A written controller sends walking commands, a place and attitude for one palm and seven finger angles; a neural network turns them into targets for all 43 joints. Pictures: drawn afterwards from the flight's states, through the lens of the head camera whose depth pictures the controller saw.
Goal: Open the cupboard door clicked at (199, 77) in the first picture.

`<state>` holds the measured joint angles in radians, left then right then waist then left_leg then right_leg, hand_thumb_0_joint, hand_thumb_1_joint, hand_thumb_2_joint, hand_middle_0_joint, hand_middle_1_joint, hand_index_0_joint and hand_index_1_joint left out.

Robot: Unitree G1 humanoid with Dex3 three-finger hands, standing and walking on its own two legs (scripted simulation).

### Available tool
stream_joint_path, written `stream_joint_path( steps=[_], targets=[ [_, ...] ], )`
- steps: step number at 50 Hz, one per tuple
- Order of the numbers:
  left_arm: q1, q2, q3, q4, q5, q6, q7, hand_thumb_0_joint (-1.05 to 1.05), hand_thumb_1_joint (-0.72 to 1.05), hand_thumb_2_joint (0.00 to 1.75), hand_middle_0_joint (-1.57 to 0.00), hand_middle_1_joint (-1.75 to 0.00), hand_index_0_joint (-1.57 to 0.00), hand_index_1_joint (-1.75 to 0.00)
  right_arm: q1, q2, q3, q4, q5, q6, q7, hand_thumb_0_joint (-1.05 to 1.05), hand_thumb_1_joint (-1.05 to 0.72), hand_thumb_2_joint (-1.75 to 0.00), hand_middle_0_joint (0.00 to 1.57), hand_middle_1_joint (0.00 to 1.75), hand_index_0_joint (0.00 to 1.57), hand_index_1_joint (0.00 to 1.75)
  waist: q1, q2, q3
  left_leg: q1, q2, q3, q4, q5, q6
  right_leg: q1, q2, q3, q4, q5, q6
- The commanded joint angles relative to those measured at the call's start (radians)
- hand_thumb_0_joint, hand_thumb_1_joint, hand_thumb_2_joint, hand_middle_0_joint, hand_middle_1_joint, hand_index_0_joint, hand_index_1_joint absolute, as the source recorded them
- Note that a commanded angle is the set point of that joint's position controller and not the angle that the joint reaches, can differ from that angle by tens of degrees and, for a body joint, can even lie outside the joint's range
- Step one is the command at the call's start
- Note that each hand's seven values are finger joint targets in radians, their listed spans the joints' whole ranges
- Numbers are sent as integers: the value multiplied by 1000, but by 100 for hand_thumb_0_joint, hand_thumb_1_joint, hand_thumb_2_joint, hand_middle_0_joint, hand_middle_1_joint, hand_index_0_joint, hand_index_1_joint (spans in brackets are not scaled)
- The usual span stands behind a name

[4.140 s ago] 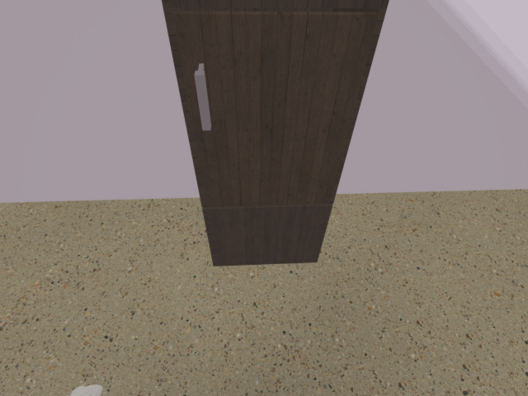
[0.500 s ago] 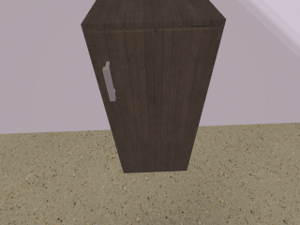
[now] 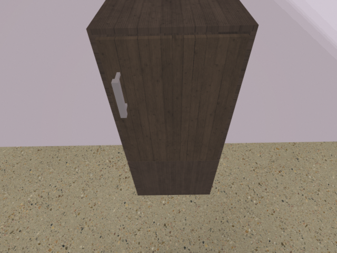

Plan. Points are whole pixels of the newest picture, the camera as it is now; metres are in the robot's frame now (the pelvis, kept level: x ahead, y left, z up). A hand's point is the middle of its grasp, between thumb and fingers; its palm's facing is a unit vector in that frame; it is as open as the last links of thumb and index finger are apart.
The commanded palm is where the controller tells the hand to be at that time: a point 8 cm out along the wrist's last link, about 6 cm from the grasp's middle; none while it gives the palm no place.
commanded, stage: come to a stop and stand still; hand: left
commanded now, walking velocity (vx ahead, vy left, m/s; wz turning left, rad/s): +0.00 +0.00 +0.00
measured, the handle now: (121, 95) +0.55 +0.18 +0.07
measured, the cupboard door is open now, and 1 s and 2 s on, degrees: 0 0 0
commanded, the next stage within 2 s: look again from close up in 0.14 s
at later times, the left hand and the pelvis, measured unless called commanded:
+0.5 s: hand out of the picture +0.07 +0.24 -0.15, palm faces -0.01 -0.94 -0.34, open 7.4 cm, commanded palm none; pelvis +0.01 +0.00 +0.00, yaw +0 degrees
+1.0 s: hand (71, 222) +0.20 +0.25 -0.03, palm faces +0.28 -0.96 -0.08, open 7.6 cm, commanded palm +0.12 +0.29 -0.06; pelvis +0.00 +0.01 -0.02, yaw +1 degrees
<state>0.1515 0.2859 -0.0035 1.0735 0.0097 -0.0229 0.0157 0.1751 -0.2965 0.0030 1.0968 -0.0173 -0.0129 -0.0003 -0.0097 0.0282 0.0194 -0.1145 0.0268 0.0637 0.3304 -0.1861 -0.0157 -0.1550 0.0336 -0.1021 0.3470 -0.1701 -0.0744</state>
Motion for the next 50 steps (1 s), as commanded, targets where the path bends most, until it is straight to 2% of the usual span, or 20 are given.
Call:
stream_joint_path(
  steps=[1, 4, 7, 14, 22, 25, 27, 30, 39, 40, 41, 42, 43, 44, 45, 46, 47, 48, 49, 50],
  targets=[
    [-16, 206, 43, -61, 3, -23, 16, 0, 90, 90, -20, -30, -20, -30, 3, -176, -40, -50, 5, -18, -18, 0, -90, -90, 20, 30, 20, 30, -1, -53, -50, -13, 96, -96, -40, 90, 38, 59, -181, 184, -79, 180, 38],
    [-14, 205, 42, -57, 4, -20, 14, 0, 90, 90, -20, -30, -20, -30, -7, -177, -39, -50, 4, -17, -18, 0, -90, -90, 20, 30, 20, 30, 1, -26, -20, -14, 98, -96, -48, 85, 38, 39, -179, 181, -83, 158, 36],
    [-13, 210, 43, -52, 4, -19, 12, 0, 90, 90, -20, -30, -20, -30, -10, -181, -37, -47, 4, -15, -18, 0, -90, -90, 20, 30, 20, 30, 0, -39, -25, -12, 96, -96, -50, 59, 37, 38, -180, 191, -101, 110, 37],
    [-8, 212, 40, -43, 3, -18, 10, 0, 90, 90, -20, -30, -20, -30, -18, -186, -32, -44, 4, -18, -19, 0, -90, -90, 20, 30, 20, 30, 5, -13, -28, -4, 103, -101, -60, 83, 38, 47, -179, 181, -94, 132, 32],
    [-9, 214, 38, -36, 2, -17, 8, 0, 90, 90, -20, -30, -20, -30, -14, -190, -29, -37, 4, -19, -19, 0, -90, -90, 20, 30, 20, 30, 6, -33, -28, -5, 105, -105, -69, 73, 37, 51, -180, 183, -101, 110, 32],
    [-7, 212, 37, -34, 2, -17, 9, 0, 90, 90, -20, -30, -20, -30, -14, -188, -28, -36, 4, -20, -20, 0, -90, -90, 20, 30, 20, 30, 7, -11, -37, 1, 108, -106, -70, 89, 37, 57, -179, 183, -94, 132, 29],
    [-9, 211, 38, -35, 2, -17, 8, 0, 90, 90, -20, -30, -20, -30, -14, -187, -28, -34, 4, -19, -20, 0, -90, -90, 20, 30, 20, 30, 7, -30, -20, -8, 107, -106, -72, 76, 36, 50, -177, 185, -100, 115, 30],
    [-7, 209, 37, -34, 3, -15, 8, 0, 90, 90, -20, -30, -20, -30, -11, -184, -26, -31, 4, -19, -19, 0, -90, -90, 20, 30, 20, 30, 9, -25, -14, -11, 106, -105, -74, 65, 38, 45, -179, 185, -105, 92, 33],
    [-5, 201, 36, -34, 2, -17, 10, 0, 90, 90, -20, -30, -20, -30, -3, -175, -27, -24, 4, -22, -21, 0, -90, -90, 20, 30, 20, 30, 8, -27, -37, 5, 111, -106, -72, 112, 38, 63, -178, 178, -84, 165, 31],
    [135, 78, 28, -6, -1, -30, 52, 0, 90, 90, -20, -30, -20, -30, -9, -72, -19, -71, 17, -24, -12, 0, -90, -90, 20, 30, 20, 30, 29, -37, -2, -105, 124, 3, 155, -11, 12, 49, -249, 218, -39, 466, 138],
    [-597, 439, 392, -1237, -151, -248, 14, 0, 88, 89, -20, -32, -20, -32, -1, -145, -54, -407, 51, -131, -57, 0, -90, -90, 20, 30, 20, 30, -51, 26, -382, 64, -75, -67, 35, 177, 43, 139, -104, 184, 36, 381, 54],
    [-88, 371, 355, -933, -89, -219, 23, 0, 85, 88, -20, -33, -20, -33, -92, -139, -73, -400, 31, -187, -78, 0, -90, -90, 20, 30, 20, 30, 73, 212, -315, 26, -62, 1, 57, 257, 53, 103, -72, 123, 82, 256, 10],
    [127, 103, 243, -907, -187, -185, 11, 0, 83, 87, -21, -34, -21, -34, -68, -95, -62, -439, 46, -222, -73, 0, -90, -90, 20, 30, 20, 30, 30, 235, -170, -24, -55, -33, 68, 246, 18, 9, -66, 62, 64, 158, 11],
    [145, 64, 272, -794, -199, -218, -10, 0, 81, 86, -21, -36, -21, -36, -8, -78, -70, -393, 55, -235, -65, 0, -90, -90, 20, 30, 20, 30, -2, 64, -65, -76, -35, -35, 110, 183, 25, -102, -47, 34, 83, 95, 37],
    [157, 40, 274, -813, -242, -288, -41, 0, 78, 85, -21, -37, -21, -37, -33, -97, -86, -450, 41, -256, -61, 0, -90, -90, 20, 30, 20, 30, 3, -53, 5, -165, -40, -51, 170, 85, 32, -207, -44, 26, 117, 13, 56],
    [203, 43, 300, -755, -262, -361, -83, 0, 76, 84, -21, -39, -21, -39, -26, -104, -94, -459, 33, -269, -57, 0, -90, -90, 20, 30, 20, 30, 5, -178, -5, -252, -39, -52, 226, -2, 35, -289, -46, 28, 155, -98, 68],
    [286, -2, 302, -705, -289, -439, -133, 0, 74, 83, -21, -40, -21, -40, -39, -95, -96, -479, 32, -286, -51, 0, -90, -90, 20, 30, 20, 30, 27, -256, -5, -362, -44, -56, 291, -82, 32, -357, -47, 38, 210, -202, 71],
    [333, -11, 313, -689, -302, -521, -190, 0, 71, 82, -21, -42, -21, -42, -49, -92, -99, -507, 36, -305, -36, 0, -90, -90, 20, 30, 20, 30, 60, -158, -25, -427, -55, -49, 354, -113, 21, -390, -59, 64, 278, -238, 58],
    [313, -14, 304, -754, -322, -606, -247, 0, 69, 81, -22, -43, -22, -43, -52, -88, -96, -531, 31, -320, -25, 0, -90, -90, 20, 30, 20, 30, 65, -135, -118, -472, -60, -46, 417, -124, 17, -407, -58, 79, 351, -248, 55],
    [332, -6, 314, -773, -336, -678, -303, 0, 67, 80, -22, -45, -22, -45, -60, -85, -99, -554, 32, -335, -17, 0, -90, -90, 20, 30, 20, 30, 77, -126, -176, -527, -62, -42, 482, -126, 14, -426, -57, 96, 417, -237, 50]
  ],
)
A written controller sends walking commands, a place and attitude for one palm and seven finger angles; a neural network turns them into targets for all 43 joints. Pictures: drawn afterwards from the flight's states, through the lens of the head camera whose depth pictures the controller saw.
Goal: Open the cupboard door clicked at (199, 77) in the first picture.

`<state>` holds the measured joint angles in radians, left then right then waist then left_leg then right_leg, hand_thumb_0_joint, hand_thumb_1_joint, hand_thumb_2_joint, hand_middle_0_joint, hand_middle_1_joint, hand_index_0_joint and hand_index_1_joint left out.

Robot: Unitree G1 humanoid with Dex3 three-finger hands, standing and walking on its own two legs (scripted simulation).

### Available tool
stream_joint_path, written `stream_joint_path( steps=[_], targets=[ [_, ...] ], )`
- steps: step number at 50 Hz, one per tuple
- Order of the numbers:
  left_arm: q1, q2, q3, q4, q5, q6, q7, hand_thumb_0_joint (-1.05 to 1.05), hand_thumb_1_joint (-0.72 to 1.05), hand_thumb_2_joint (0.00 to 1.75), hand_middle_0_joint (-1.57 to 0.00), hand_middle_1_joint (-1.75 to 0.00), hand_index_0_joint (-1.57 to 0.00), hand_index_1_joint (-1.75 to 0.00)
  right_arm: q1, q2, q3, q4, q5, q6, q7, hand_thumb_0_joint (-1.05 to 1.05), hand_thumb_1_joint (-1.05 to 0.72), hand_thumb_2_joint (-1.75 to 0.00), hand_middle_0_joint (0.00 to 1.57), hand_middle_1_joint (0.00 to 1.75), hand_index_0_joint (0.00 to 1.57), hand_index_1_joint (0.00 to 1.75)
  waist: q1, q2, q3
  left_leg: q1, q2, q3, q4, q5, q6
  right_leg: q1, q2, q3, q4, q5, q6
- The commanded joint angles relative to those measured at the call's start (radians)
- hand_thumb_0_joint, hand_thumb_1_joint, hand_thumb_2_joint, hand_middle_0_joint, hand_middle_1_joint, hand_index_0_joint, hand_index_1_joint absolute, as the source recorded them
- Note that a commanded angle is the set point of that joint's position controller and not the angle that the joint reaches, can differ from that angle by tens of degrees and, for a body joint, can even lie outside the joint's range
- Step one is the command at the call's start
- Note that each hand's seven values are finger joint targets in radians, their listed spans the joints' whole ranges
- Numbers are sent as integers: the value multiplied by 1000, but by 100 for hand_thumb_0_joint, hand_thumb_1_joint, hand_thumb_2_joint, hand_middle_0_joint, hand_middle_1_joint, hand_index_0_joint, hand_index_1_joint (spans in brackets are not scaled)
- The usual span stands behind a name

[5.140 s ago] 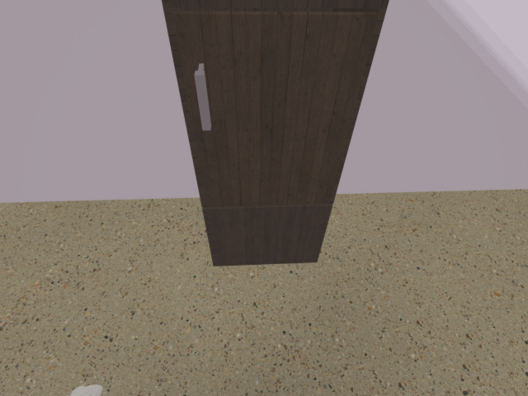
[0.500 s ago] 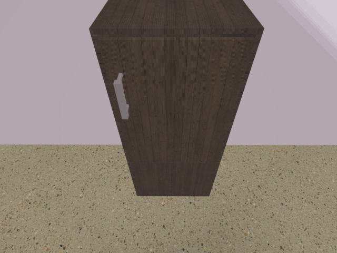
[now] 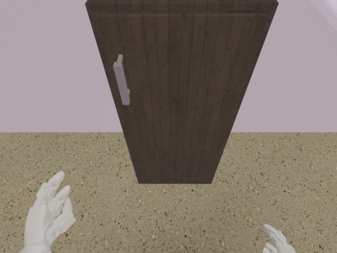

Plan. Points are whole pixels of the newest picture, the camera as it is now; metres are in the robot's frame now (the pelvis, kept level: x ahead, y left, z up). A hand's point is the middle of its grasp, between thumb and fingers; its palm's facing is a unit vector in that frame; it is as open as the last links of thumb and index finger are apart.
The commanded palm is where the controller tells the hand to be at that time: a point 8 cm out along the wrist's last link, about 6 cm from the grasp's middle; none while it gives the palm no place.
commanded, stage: raise the hand with hooked fingers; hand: left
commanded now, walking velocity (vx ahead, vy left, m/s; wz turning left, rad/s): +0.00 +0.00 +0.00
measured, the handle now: (123, 80) +0.56 +0.16 +0.09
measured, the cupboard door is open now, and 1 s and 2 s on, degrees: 0 0 0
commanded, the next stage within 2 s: move the hooked fingers beside the handle in 1.90 s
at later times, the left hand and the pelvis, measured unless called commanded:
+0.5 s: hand (61, 213) +0.20 +0.25 +0.01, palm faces +0.06 -1.00 -0.06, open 10.2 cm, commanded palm +0.17 +0.30 +0.02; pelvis -0.01 +0.02 -0.05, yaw +1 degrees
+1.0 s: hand (41, 183) +0.25 +0.28 +0.07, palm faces +0.09 -0.99 -0.06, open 13.2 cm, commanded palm +0.22 +0.33 +0.08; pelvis +0.00 +0.03 -0.02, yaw +1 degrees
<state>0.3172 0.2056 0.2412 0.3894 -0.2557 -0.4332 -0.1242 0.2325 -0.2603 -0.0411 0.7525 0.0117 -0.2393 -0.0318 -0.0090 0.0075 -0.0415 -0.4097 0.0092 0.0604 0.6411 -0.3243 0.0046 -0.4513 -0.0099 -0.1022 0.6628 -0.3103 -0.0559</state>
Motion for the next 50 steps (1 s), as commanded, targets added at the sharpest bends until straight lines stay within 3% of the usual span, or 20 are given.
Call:
stream_joint_path(
  steps=[1, 2, 3, 5, 6, 8, 10, 13, 15, 17, 18, 21, 25, 30, 33, 36, 39, 40, 44, 50],
  targets=[
    [159, 96, 83, -92, -83, -325, -219, 0, 64, 79, -22, -47, -22, -47, -120, -121, -54, -227, 7, -122, 20, 0, -90, -90, 20, 30, 20, 30, 72, -119, -153, -301, -44, -43, 232, 4, -9, -150, -18, 125, 152, -94, 31],
    [122, 116, 87, -110, -97, -363, -283, 0, 62, 78, -22, -48, -22, -48, -120, -126, -51, -249, 12, -137, 24, 0, -90, -90, 20, 30, 20, 30, 60, -116, -187, -361, -46, -46, 287, -9, -7, -165, -26, 163, 186, -100, 32],
    [114, 159, 127, -91, -117, -355, -335, 0, 60, 77, -22, -50, -22, -50, -102, -135, -51, -261, 17, -139, 24, 0, -90, -90, 20, 30, 20, 30, 64, -80, -202, -394, -45, -47, 326, -15, -6, -172, -34, 203, 204, -112, 28],
    [76, 189, 150, -225, -169, -278, -386, 0, 55, 75, -22, -53, -22, -53, -114, -142, -49, -334, 29, -131, 8, 0, -90, -90, 20, 30, 20, 30, 69, -31, -286, -384, -44, -31, 338, -34, 9, -156, -30, 211, 194, -178, 36],
    [41, 178, 132, -304, -189, -229, -391, 0, 53, 74, -23, -54, -23, -54, -109, -140, -41, -357, 35, -126, -3, 0, -90, -90, 20, 30, 20, 30, 56, -23, -301, -371, -41, -38, 339, -26, 16, -147, -25, 209, 186, -171, 43],
    [-14, 222, 154, -456, -190, -150, -361, 0, 48, 72, -23, -57, -23, -57, -82, -138, -34, -365, 32, -111, -18, 0, -90, -90, 20, 30, 20, 30, 46, 3, -324, -341, -25, -62, 335, 18, 24, -136, -6, 190, 194, -113, 41],
    [7, 189, 109, -597, -138, -96, -299, 0, 43, 70, -23, -60, -23, -60, -55, -115, -33, -356, 28, -99, -24, 0, -90, -90, 20, 30, 20, 30, 34, 72, -338, -258, -12, -78, 308, 112, 29, -131, 8, 130, 218, 48, 34],
    [-4, 192, 85, -690, -74, -41, -218, 0, 36, 67, -24, -64, -24, -64, -40, -104, -26, -335, 14, -76, -32, 0, -90, -90, 20, 30, 20, 30, 12, 73, -308, -205, 3, -109, 289, 224, 24, -156, 30, 63, 251, 165, 27],
    [42, 156, 50, -686, -48, -14, -192, 0, 32, 65, -24, -68, -24, -68, -43, -93, -21, -330, 15, -63, -32, 0, -90, -90, 20, 30, 20, 30, 5, 117, -275, -184, 6, -114, 267, 226, 16, -186, 28, 39, 238, 144, 31],
    [51, 168, 67, -647, -46, 9, -176, 0, 27, 63, -25, -70, -25, -70, -51, -94, -14, -327, 17, -55, -35, 0, -90, -90, 20, 30, 20, 30, 1, 86, -246, -208, 4, -121, 245, 147, 10, -192, 30, 25, 216, 79, 33],
    [48, 189, 85, -600, -50, 27, -181, 0, 25, 62, -25, -72, -25, -72, -59, -99, -8, -328, 17, -47, -38, 0, -90, -90, 20, 30, 20, 30, 12, 84, -220, -223, 2, -127, 235, 128, 7, -185, 36, 23, 214, 61, 25],
    [68, 176, 80, -608, -64, 49, -185, 0, 18, 59, -25, -76, -25, -76, -59, -98, 1, -349, 23, -47, -39, 0, -90, -90, 20, 30, 20, 30, 21, 72, -268, -198, -3, -122, 203, 96, 6, -151, 30, 18, 185, 31, 32],
    [25, 215, 116, -610, -82, 65, -181, 0, 8, 55, -26, -82, -26, -82, -57, -107, 10, -356, 24, -51, -40, 0, -90, -90, 20, 30, 20, 30, 31, 61, -272, -190, -3, -123, 169, 84, 4, -105, 28, 22, 155, 13, 30],
    [-22, 235, 124, -599, -85, 62, -172, 0, -3, 50, -27, -90, -27, -90, -35, -116, 16, -344, 25, -70, -43, 0, -90, -90, 20, 30, 20, 30, 27, 59, -255, -157, 1, -124, 136, 114, 1, -77, 28, 20, 131, 38, 29],
    [-62, 268, 145, -549, -89, 78, -177, 0, -10, 47, -27, -94, -27, -94, -34, -130, 21, -333, 28, -72, -46, 0, -90, -90, 20, 30, 20, 30, 24, 50, -194, -165, -1, -126, 116, 83, 2, -65, 28, 24, 102, 15, 26],
    [-104, 282, 147, -574, -89, 88, -187, 0, -17, 44, -28, -99, -28, -99, -24, -131, 23, -334, 33, -77, -50, 0, -90, -90, 20, 30, 20, 30, 26, 106, -225, -114, -1, -122, 91, 109, 0, -39, 23, 25, 85, 40, 26],
    [-152, 301, 160, -564, -97, 103, -192, 0, -24, 41, -28, -103, -28, -103, -22, -137, 26, -333, 33, -78, -52, 0, -90, -90, 20, 30, 20, 30, 24, 77, -214, -91, 0, -124, 72, 127, 1, -14, 26, 23, 65, 63, 27],
    [-159, 305, 166, -548, -98, 107, -195, 0, -27, 40, -28, -105, -28, -105, -21, -137, 26, -325, 35, -78, -53, 0, -90, -90, 20, 30, 20, 30, 25, 102, -208, -81, 1, -119, 66, 124, 0, -8, 25, 25, 57, 63, 26],
    [-226, 327, 184, -513, -104, 134, -205, 0, -36, 36, -29, -111, -29, -111, -19, -142, 30, -320, 36, -76, -57, 0, -90, -90, 20, 30, 20, 30, 24, 81, -192, -52, 0, -120, 43, 149, 0, 25, 28, 26, 31, 100, 25],
    [-345, 361, 201, -457, -107, 186, -240, 0, -50, 30, -30, -120, -30, -120, -25, -143, 36, -312, 42, -68, -67, 0, -90, -90, 20, 30, 20, 30, 26, 103, -185, -5, -3, -111, 8, 159, 2, 64, 26, 35, -13, 129, 26]
  ],
)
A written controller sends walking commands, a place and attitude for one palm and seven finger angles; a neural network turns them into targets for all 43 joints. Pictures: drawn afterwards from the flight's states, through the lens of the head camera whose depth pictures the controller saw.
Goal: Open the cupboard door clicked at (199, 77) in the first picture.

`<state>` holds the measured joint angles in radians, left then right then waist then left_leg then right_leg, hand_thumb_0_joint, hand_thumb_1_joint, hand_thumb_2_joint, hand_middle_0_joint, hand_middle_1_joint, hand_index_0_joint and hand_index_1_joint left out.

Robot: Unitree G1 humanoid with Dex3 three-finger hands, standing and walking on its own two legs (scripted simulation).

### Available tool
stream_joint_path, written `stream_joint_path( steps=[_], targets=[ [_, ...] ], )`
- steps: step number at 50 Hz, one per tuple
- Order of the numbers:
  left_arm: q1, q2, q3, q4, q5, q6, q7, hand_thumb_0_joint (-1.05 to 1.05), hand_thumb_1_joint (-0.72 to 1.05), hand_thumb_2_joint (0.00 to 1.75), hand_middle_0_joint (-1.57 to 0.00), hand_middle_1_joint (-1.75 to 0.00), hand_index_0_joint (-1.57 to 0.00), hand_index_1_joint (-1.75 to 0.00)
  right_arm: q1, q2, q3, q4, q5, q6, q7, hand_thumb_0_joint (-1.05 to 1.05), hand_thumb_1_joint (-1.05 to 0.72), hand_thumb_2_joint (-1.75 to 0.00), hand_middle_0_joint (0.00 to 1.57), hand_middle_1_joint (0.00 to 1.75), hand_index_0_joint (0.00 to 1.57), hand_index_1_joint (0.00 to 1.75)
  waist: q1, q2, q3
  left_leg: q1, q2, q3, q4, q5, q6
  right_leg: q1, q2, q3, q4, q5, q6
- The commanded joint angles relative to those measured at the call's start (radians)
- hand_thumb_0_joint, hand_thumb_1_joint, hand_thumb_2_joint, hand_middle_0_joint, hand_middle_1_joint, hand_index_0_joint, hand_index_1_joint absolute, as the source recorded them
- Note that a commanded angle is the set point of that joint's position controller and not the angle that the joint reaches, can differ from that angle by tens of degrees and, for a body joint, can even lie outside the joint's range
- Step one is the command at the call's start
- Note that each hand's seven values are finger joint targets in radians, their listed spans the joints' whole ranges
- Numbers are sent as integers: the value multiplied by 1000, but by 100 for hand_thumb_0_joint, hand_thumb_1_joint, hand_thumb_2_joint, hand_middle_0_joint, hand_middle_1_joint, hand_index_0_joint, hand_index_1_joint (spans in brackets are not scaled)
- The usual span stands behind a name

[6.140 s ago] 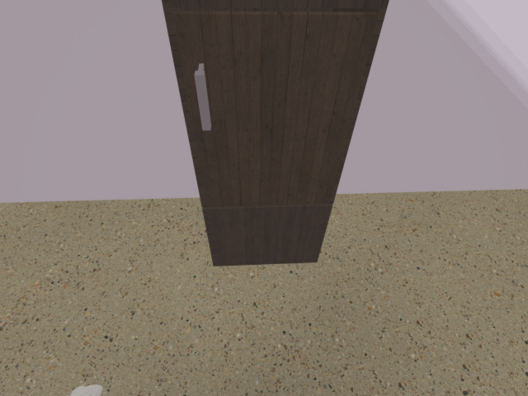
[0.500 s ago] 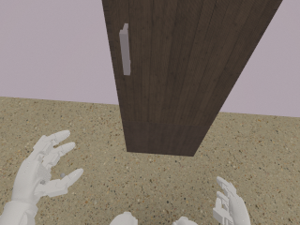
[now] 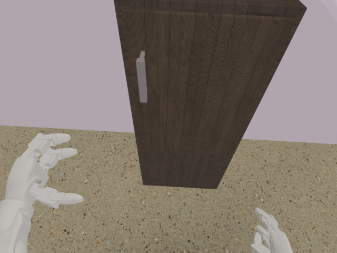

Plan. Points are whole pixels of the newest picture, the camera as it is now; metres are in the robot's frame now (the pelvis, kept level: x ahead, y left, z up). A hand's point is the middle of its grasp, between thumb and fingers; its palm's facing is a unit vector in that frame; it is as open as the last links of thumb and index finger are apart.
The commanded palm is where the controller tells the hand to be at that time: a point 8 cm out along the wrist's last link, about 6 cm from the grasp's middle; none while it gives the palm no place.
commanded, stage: raise the hand with hooked fingers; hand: left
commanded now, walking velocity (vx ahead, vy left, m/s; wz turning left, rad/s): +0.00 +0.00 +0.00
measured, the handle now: (143, 77) +0.56 +0.12 +0.11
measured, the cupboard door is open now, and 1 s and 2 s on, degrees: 0 0 0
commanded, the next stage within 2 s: move the hooked fingers beside the handle in 0.90 s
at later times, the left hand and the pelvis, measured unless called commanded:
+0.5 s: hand (54, 137) +0.30 +0.26 +0.14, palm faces +0.07 -1.00 -0.03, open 14.0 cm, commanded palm +0.27 +0.31 +0.13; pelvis +0.00 -0.01 +0.02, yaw +0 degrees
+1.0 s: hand (59, 141) +0.30 +0.25 +0.14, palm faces +0.08 -1.00 -0.02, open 14.0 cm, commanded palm +0.27 +0.30 +0.13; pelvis +0.00 -0.02 +0.02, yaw -1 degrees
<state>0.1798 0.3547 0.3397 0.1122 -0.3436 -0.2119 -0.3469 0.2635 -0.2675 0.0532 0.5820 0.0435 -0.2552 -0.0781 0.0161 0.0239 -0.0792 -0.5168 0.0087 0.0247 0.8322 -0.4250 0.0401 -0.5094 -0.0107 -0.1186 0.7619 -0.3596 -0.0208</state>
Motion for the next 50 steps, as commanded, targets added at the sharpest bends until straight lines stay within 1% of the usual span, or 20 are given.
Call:
stream_joint_path(
  steps=[1, 2, 3, 5, 11, 13, 20, 23, 24, 27, 28, 30, 32, 33, 37, 38, 39, 42, 45, 50],
  targets=[
    [-225, 227, 113, -170, -18, -29, -19, 0, -50, 30, -30, -120, -30, -120, -55, -135, -56, -141, 10, -51, -23, 0, -90, -90, 20, 30, 20, 30, 1, 68, -156, 108, -2, -77, -190, 256, -31, 133, 26, 52, -120, 177, -8],
    [-238, 221, 110, -150, -19, -20, -24, 0, -50, 30, -30, -120, -30, -120, -57, -134, -55, -140, 10, -50, -26, 0, -90, -90, 20, 30, 20, 30, -1, 70, -143, 113, -2, -74, -196, 254, -30, 131, 26, 53, -129, 179, -7],
    [-267, 244, 127, -139, -24, -14, -31, 0, -50, 30, -30, -120, -30, -120, -57, -137, -53, -139, 9, -47, -27, 0, -90, -90, 20, 30, 20, 30, 5, 46, -144, 117, -3, -78, -200, 267, -31, 157, 29, 55, -134, 191, -12],
    [-305, 250, 128, -125, -18, -6, -42, 0, -50, 30, -30, -120, -30, -120, -59, -135, -50, -137, 12, -46, -30, 0, -90, -90, 20, 30, 20, 30, 5, 72, -158, 142, -3, -75, -211, 288, -31, 166, 26, 55, -140, 214, -11],
    [-411, 282, 154, -41, -24, 26, -71, 0, -50, 30, -30, -120, -30, -120, -67, -134, -46, -128, 15, -37, -41, 0, -90, -90, 20, 30, 20, 30, 4, 39, -146, 163, -6, -64, -237, 281, -23, 205, 22, 68, -182, 226, -8],
    [-452, 299, 154, -46, -21, 31, -75, 0, -50, 30, -30, -120, -30, -120, -70, -136, -44, -129, 15, -35, -39, 0, -90, -90, 20, 30, 20, 30, 10, 74, -150, 184, -7, -64, -244, 299, -23, 218, 23, 72, -190, 239, -13],
    [-557, 345, 178, 34, -14, 61, -86, 0, -50, 30, -30, -120, -30, -120, -67, -137, -42, -120, 21, -23, -46, 0, -90, -90, 20, 30, 20, 30, 1, 50, -147, 209, -7, -56, -278, 294, -18, 246, 19, 80, -229, 250, -8],
    [-491, 312, 161, 83, -17, 75, -98, 0, -50, 30, -30, -120, -30, -120, -61, -139, -45, -127, 21, -19, -39, 0, -90, -90, 20, 30, 20, 30, 13, 15, -144, 209, -7, -50, -279, 317, -16, 261, 19, 80, -230, 280, -8],
    [-489, 308, 154, 79, -15, 77, -102, 0, -50, 30, -30, -120, -30, -120, -63, -140, -47, -130, 22, -18, -36, 0, -90, -90, 20, 30, 20, 30, 14, 36, -146, 203, -10, -46, -280, 322, -16, 265, 15, 81, -228, 291, -7],
    [-509, 316, 159, 41, -6, 69, -89, 0, -50, 30, -30, -120, -30, -120, -66, -138, -49, -138, 21, -15, -32, 0, -90, -90, 20, 30, 20, 30, 15, 66, -142, 213, -11, -46, -288, 315, -18, 251, 17, 79, -231, 276, -9],
    [-508, 340, 180, 43, -8, 65, -83, 0, -50, 30, -30, -120, -30, -120, -62, -139, -48, -139, 17, -13, -30, 0, -90, -90, 20, 30, 20, 30, 21, 38, -143, 208, -9, -45, -289, 317, -17, 268, 18, 84, -231, 279, -10],
    [-519, 344, 196, 17, -10, 49, -73, 0, -50, 30, -30, -120, -30, -120, -60, -136, -52, -138, 17, -13, -31, 0, -90, -90, 20, 30, 20, 30, 18, 32, -176, 219, -10, -40, -289, 330, -14, 283, 17, 87, -230, 299, -6],
    [-532, 338, 191, -1, -5, 34, -62, 0, -50, 30, -30, -120, -30, -120, -60, -133, -50, -135, 16, -15, -33, 0, -90, -90, 20, 30, 20, 30, 16, 62, -175, 230, -11, -40, -294, 336, -16, 280, 16, 87, -231, 304, -6],
    [-534, 352, 200, 0, -4, 31, -58, 0, -50, 30, -30, -120, -30, -120, -57, -134, -50, -132, 13, -13, -32, 0, -90, -90, 20, 30, 20, 30, 18, 48, -172, 230, -9, -38, -289, 349, -14, 289, 18, 90, -230, 321, -7],
    [-540, 313, 167, 30, -2, 31, -68, 0, -50, 30, -30, -120, -30, -120, -59, -132, -50, -120, 18, -15, -39, 0, -90, -90, 20, 30, 20, 30, 4, 69, -146, 226, -11, -32, -295, 307, -13, 264, 15, 92, -241, 286, -4],
    [-541, 322, 173, 31, -5, 31, -71, 0, -50, 30, -30, -120, -30, -120, -58, -134, -51, -121, 16, -14, -39, 0, -90, -90, 20, 30, 20, 30, 6, 43, -150, 226, -11, -32, -291, 315, -12, 278, 14, 95, -240, 299, -4],
    [-541, 324, 171, 41, -1, 36, -75, 0, -50, 30, -30, -120, -30, -120, -64, -135, -50, -121, 18, -14, -41, 0, -90, -90, 20, 30, 20, 30, 6, 65, -148, 219, -12, -30, -293, 300, -12, 271, 13, 97, -242, 287, -3],
    [-532, 329, 181, 35, -4, 33, -76, 0, -50, 30, -30, -120, -30, -120, -62, -134, -51, -123, 17, -16, -43, 0, -90, -90, 20, 30, 20, 30, 9, 44, -171, 229, -12, -35, -296, 309, -12, 281, 14, 93, -241, 291, -2],
    [-529, 312, 172, 66, -14, 40, -83, 0, -50, 30, -30, -120, -30, -120, -67, -134, -48, -119, 19, -15, -43, 0, -90, -90, 20, 30, 20, 30, 5, 21, -135, 207, -12, -32, -294, 288, -12, 270, 13, 98, -246, 280, 0],
    [-549, 319, 168, 49, -2, 36, -76, 0, -50, 30, -30, -120, -30, -120, -69, -132, -48, -123, 19, -16, -43, 0, -90, -90, 20, 30, 20, 30, 6, 54, -148, 217, -13, -34, -296, 289, -13, 264, 12, 94, -242, 272, -2]
  ],
)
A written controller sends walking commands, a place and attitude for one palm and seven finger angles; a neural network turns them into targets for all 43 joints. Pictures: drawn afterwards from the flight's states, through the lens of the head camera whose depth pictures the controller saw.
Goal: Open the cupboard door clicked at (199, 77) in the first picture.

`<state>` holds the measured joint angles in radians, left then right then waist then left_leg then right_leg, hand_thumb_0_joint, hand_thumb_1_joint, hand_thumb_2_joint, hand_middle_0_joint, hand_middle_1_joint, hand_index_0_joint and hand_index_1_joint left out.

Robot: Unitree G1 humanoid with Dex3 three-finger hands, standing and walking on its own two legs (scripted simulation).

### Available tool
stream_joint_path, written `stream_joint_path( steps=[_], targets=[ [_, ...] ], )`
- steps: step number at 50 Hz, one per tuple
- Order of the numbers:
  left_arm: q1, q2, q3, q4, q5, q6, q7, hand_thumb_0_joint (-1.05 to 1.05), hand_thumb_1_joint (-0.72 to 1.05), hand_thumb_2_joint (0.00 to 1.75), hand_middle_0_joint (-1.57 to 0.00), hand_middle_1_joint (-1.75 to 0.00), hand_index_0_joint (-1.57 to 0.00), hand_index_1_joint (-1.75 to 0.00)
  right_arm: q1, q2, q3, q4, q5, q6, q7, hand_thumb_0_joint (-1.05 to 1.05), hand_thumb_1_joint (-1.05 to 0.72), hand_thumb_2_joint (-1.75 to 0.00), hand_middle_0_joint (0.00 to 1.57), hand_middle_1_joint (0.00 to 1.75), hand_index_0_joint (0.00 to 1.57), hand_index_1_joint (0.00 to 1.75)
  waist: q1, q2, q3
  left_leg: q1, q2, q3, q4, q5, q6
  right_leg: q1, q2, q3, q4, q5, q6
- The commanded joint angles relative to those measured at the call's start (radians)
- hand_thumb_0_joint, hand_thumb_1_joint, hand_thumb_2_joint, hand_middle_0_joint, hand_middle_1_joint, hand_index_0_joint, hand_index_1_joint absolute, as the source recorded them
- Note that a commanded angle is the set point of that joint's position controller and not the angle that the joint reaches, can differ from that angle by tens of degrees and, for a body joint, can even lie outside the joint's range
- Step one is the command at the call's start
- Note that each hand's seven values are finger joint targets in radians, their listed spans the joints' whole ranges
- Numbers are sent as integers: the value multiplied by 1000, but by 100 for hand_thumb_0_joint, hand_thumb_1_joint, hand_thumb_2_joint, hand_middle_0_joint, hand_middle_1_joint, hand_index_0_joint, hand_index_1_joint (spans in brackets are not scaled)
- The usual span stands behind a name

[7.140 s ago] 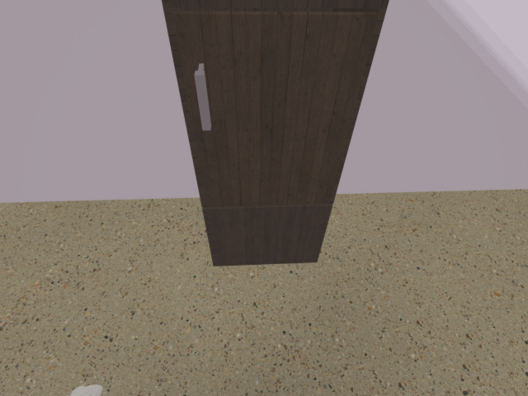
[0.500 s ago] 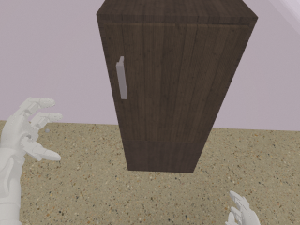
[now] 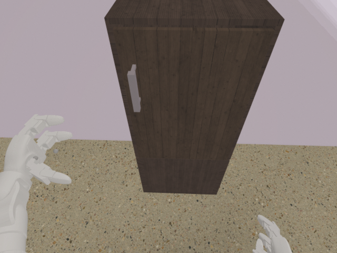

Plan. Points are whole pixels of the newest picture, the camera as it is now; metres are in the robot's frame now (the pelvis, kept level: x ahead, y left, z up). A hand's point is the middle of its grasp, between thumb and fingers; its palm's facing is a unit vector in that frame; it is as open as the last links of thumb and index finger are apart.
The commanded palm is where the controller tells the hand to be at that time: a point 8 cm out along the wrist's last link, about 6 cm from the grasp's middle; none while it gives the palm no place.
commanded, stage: move the hooked fingers beside the handle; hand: left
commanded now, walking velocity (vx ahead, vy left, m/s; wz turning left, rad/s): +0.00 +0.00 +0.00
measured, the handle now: (135, 89) +0.55 +0.15 +0.09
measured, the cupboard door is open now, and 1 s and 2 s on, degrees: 0 0 0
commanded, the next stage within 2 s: none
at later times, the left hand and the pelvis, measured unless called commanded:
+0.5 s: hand (74, 132) +0.35 +0.26 +0.11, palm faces +0.08 -1.00 +0.00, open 14.0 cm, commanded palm +0.32 +0.30 +0.11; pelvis +0.00 +0.00 +0.00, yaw -1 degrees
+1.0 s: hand (91, 116) +0.41 +0.24 +0.11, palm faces +0.05 -1.00 +0.02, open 14.0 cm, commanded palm +0.39 +0.29 +0.10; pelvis +0.00 +0.01 -0.01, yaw -1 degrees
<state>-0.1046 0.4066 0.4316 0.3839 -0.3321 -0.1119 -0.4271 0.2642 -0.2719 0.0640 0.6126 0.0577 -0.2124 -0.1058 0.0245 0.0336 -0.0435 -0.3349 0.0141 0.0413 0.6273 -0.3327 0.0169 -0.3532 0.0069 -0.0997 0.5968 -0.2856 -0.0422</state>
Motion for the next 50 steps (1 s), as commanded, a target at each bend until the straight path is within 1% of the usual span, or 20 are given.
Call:
stream_joint_path(
  steps=[1, 3, 5, 10, 11, 16, 18, 22, 24, 26, 30, 33, 35, 36, 40, 42, 44, 46, 48, 50],
  targets=[
    [-313, 245, 46, -216, -9, -65, 6, 0, -50, 30, -30, -120, -30, -120, -70, -127, -57, -148, 8, -58, -19, 0, -90, -90, 20, 30, 20, 30, -19, 46, -166, 39, -17, -51, -91, 183, 10, 83, -3, 72, -80, 181, 20],
    [-388, 236, 23, -212, -9, -72, 12, 0, -50, 30, -30, -120, -30, -120, -67, -129, -57, -141, 7, -60, -22, 0, -90, -90, 20, 30, 20, 30, -31, 15, -153, 42, -15, -57, -88, 159, 13, 66, -2, 77, -88, 152, 21],
    [-421, 235, 14, -185, 1, -75, 20, 0, -50, 30, -30, -120, -30, -120, -65, -129, -56, -133, 8, -60, -26, 0, -90, -90, 20, 30, 20, 30, -33, 46, -166, 39, -19, -57, -92, 133, 12, 61, -7, 81, -90, 122, 21],
    [-441, 261, 30, -118, 20, -79, 38, 0, -50, 30, -30, -120, -30, -120, -54, -134, -57, -123, 5, -50, -22, 0, -90, -90, 20, 30, 20, 30, -25, 6, -206, 23, -18, -57, -88, 162, 12, 94, -10, 82, -76, 162, 20],
    [-439, 267, 39, -108, 22, -80, 41, 0, -50, 30, -30, -120, -30, -120, -56, -132, -56, -125, 3, -47, -20, 0, -90, -90, 20, 30, 20, 30, -16, 36, -213, 18, -20, -55, -87, 167, 10, 100, -12, 85, -72, 168, 18],
    [-510, 253, 17, -57, 33, -86, 57, 0, -50, 30, -30, -120, -30, -120, -41, -133, -57, -126, 4, -29, -15, 0, -90, -90, 20, 30, 20, 30, -28, 19, -210, 6, -18, -57, -87, 164, 9, 84, -8, 80, -65, 167, 18],
    [-482, 287, 50, -26, 34, -89, 60, 0, -50, 30, -30, -120, -30, -120, -31, -139, -60, -126, 1, -21, -10, 0, -90, -90, 20, 30, 20, 30, -14, 5, -229, -5, -17, -49, -75, 184, 12, 110, -8, 90, -59, 197, 18],
    [-545, 271, 30, -14, 46, -109, 64, 0, -50, 30, -30, -120, -30, -120, -16, -138, -65, -122, 3, -9, -7, 0, -90, -90, 20, 30, 20, 30, -27, 43, -244, 2, -17, -49, -74, 196, 10, 91, -6, 86, -49, 210, 16],
    [-570, 252, 5, 6, 44, -109, 59, 0, -50, 30, -30, -120, -30, -120, -5, -140, -66, -121, 4, -3, -5, 0, -90, -90, 20, 30, 20, 30, -39, 5, -243, -4, -14, -49, -69, 204, 13, 90, -5, 85, -45, 227, 19],
    [-597, 253, 5, 17, 48, -117, 64, 0, -50, 30, -30, -120, -30, -120, 4, -140, -68, -115, 2, 1, -6, 0, -90, -90, 20, 30, 20, 30, -38, 42, -245, 2, -15, -51, -70, 192, 10, 70, -3, 83, -45, 207, 16],
    [-657, 244, -17, 44, 61, -124, 78, 0, -50, 30, -30, -120, -30, -120, 20, -144, -71, -104, 2, 13, -4, 0, -90, -90, 20, 30, 20, 30, -51, 36, -253, 2, -13, -55, -67, 187, 10, 52, -2, 80, -39, 196, 15],
    [-673, 266, 3, 83, 67, -134, 93, 0, -50, 30, -30, -120, -30, -120, 37, -150, -73, -98, -3, 22, 0, 0, -90, -90, 20, 30, 20, 30, -43, 2, -264, -11, -13, -58, -64, 199, 11, 69, 0, 80, -33, 204, 13],
    [-705, 252, -10, 81, 75, -140, 101, 0, -50, 30, -30, -120, -30, -120, 41, -147, -75, -97, -3, 28, 3, 0, -90, -90, 20, 30, 20, 30, -47, 34, -284, -2, -13, -55, -60, 213, 10, 60, -2, 81, -27, 222, 14],
    [-728, 242, -22, 104, 78, -142, 104, 0, -50, 30, -30, -120, -30, -120, 47, -146, -74, -91, -4, 31, 4, 0, -90, -90, 20, 30, 20, 30, -59, 15, -274, -1, -11, -56, -58, 206, 11, 46, 0, 80, -29, 216, 16],
    [-756, 269, 4, 146, 86, -157, 119, 0, -50, 30, -30, -120, -30, -120, 61, -149, -76, -87, -7, 44, 10, 0, -90, -90, 20, 30, 20, 30, -54, 9, -289, -18, -11, -55, -51, 218, 11, 58, 1, 83, -19, 233, 15],
    [-781, 260, -9, 154, 94, -167, 120, 0, -50, 30, -30, -120, -30, -120, 71, -147, -78, -85, -8, 51, 13, 0, -90, -90, 20, 30, 20, 30, -58, 44, -306, -6, -11, -52, -44, 238, 9, 47, 2, 83, -13, 249, 13],
    [-764, 275, 8, 190, 95, -169, 122, 0, -50, 30, -30, -120, -30, -120, 80, -150, -80, -84, -9, 58, 17, 0, -90, -90, 20, 30, 20, 30, -53, 7, -308, -17, -8, -54, -39, 255, 10, 56, 5, 82, -7, 266, 13],
    [-817, 234, -37, 219, 98, -170, 117, 0, -50, 30, -30, -120, -30, -120, 82, -150, -77, -82, -6, 64, 19, 0, -90, -90, 20, 30, 20, 30, -70, 17, -279, -32, -9, -52, -39, 219, 9, 22, 5, 81, -10, 239, 14],
    [-831, 284, 3, 250, 100, -176, 124, 0, -50, 30, -30, -120, -30, -120, 97, -159, -81, -78, -10, 73, 19, 0, -90, -90, 20, 30, 20, 30, -69, -28, -295, -48, -8, -54, -29, 218, 14, 34, 7, 83, -4, 237, 15],
    [-896, 287, -10, 266, 112, -184, 124, 0, -50, 30, -30, -120, -30, -120, 103, -156, -80, -72, -9, 80, 19, 0, -90, -90, 20, 30, 20, 30, -79, 14, -306, -51, -9, -51, -26, 211, 13, 25, 4, 87, -1, 236, 16]
  ],
)
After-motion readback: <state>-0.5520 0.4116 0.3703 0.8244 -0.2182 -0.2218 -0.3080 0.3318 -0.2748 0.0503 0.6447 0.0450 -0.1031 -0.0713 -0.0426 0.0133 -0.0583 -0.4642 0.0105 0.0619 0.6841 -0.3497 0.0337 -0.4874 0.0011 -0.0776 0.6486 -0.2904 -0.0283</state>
